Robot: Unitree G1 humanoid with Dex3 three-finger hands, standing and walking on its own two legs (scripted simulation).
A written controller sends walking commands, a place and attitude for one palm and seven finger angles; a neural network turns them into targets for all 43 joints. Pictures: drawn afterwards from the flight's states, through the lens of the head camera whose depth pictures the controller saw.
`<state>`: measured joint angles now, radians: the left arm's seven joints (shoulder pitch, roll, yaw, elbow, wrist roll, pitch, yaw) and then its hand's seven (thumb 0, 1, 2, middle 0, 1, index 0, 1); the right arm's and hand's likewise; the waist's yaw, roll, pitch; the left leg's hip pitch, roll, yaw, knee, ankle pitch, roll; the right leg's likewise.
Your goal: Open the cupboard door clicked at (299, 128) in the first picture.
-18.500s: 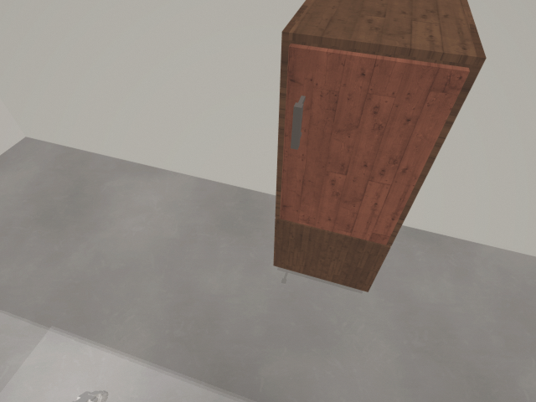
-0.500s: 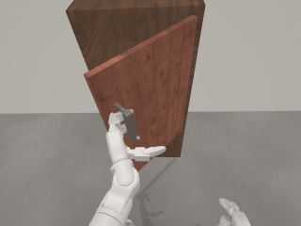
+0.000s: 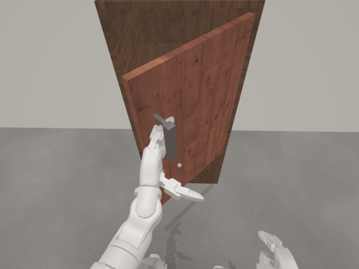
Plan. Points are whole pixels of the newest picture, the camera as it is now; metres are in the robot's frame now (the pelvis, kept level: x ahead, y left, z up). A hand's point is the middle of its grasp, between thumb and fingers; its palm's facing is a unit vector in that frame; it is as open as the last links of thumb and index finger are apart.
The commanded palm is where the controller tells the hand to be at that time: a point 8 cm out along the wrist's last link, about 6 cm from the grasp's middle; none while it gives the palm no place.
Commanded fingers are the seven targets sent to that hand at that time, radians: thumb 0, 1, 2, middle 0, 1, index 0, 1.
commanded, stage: slide the hand sideways off the handle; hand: left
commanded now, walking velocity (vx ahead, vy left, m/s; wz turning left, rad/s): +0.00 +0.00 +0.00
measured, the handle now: (165, 137) +0.39 +0.05 +0.08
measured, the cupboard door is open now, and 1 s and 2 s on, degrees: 45 47 47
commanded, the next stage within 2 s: draw the hand back to the body in 1.06 s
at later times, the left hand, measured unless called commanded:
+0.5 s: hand (169, 185) +0.28 +0.04 +0.07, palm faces -0.07 -1.00 +0.03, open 16.4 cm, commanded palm +0.25 +0.09 +0.07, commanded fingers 0.00 -0.50 0.30 -0.15 -0.30 -0.15 -0.30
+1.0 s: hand (146, 208) +0.23 +0.07 +0.07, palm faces -0.03 -1.00 +0.02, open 16.4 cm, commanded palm +0.20 +0.14 +0.07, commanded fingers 0.00 -0.50 0.30 -0.15 -0.30 -0.15 -0.30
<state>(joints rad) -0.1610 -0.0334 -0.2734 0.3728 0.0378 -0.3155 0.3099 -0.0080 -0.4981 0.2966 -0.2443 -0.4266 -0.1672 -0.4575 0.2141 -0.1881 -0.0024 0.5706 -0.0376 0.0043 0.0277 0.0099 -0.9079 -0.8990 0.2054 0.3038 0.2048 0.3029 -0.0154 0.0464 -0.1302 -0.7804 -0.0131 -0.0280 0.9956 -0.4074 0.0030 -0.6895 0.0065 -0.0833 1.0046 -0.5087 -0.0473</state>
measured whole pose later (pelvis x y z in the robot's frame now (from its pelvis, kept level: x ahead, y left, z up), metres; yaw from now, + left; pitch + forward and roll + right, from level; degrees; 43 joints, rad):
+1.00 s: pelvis +0.01 +0.00 -0.01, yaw -1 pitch +10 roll -1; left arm 0.46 0.06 -0.23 -0.20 -0.03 -0.32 0.10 -0.01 -0.50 0.30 -0.15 -0.30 -0.15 -0.30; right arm 0.26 -0.21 0.02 0.41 -0.01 -0.02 0.01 0.01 -0.91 -0.90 0.21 0.30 0.21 0.30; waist 0.00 0.04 -0.13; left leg -0.76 0.00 -0.01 1.05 -0.46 0.01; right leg -0.68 0.02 -0.06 1.04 -0.55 -0.04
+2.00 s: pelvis +0.03 +0.02 +0.05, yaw -1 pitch +0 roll -1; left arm 0.56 0.29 0.09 -0.43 -0.04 -0.05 0.12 0.00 -0.03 0.50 -0.18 -0.31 -0.17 -0.30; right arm 0.24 -0.22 0.07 0.53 0.01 -0.08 -0.11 0.01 -0.91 -0.90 0.21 0.30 0.21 0.30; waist 0.04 0.06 -0.05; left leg -0.33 -0.02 0.00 0.66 -0.32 0.04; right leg -0.24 0.01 -0.04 0.62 -0.38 -0.01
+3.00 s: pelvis +0.03 +0.01 +0.07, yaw -1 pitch -2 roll -1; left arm 0.47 0.36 0.38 -0.39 -0.06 -0.13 0.11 0.02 0.89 0.89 -0.21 -0.31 -0.21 -0.30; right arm 0.17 -0.23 0.02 0.61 0.00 -0.05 -0.08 0.01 -0.91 -0.90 0.21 0.30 0.21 0.30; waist 0.03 0.07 0.01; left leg -0.20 0.00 -0.01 0.47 -0.23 0.02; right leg -0.09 0.03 -0.05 0.38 -0.26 -0.02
